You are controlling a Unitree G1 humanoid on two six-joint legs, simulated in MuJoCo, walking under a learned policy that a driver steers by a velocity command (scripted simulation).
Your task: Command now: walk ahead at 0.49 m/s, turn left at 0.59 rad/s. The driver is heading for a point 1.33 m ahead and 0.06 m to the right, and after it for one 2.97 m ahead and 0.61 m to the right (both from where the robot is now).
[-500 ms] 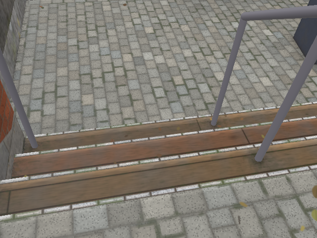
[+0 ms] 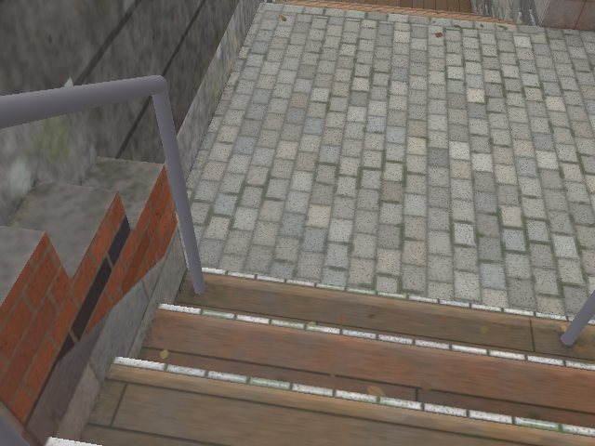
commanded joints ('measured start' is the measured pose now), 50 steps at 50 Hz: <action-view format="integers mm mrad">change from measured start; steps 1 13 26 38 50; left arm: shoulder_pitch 53 289 213 24 -155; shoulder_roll -32 117 34 11 -39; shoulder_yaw -13 14 30 -13 -15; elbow -4 108 25 -160 -160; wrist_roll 1 -46 -20 21 64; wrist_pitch -26 11 116 52 106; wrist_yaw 16 -38 -35 -102 -92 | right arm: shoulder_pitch -13 -354 -54 248 401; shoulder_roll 54 -41 -73 -17 25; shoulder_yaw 16 23 -18 21 50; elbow -61 -184 -71 103 103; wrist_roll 6 74 88 -32 -1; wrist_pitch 3 54 -12 -65 -9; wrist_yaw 26 -25 -87 -125 -170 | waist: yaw -6 23 41 -89 -204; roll -67 -102 17 29 -19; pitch -4 132 36 67 203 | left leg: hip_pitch -163 -26 269 578 383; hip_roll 106 30 224 297 362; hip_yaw -30 159 -29 152 114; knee -20 -614 -1100 -842 -547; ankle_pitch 51 233 396 707 -51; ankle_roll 6 -29 76 152 -8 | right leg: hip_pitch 127 138 -220 -678 -442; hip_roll -273 -265 -110 -197 -207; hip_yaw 180 -26 192 286 140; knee -236 -173 702 448 -142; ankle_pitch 212 194 -142 393 525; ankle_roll -199 -87 -12 43 9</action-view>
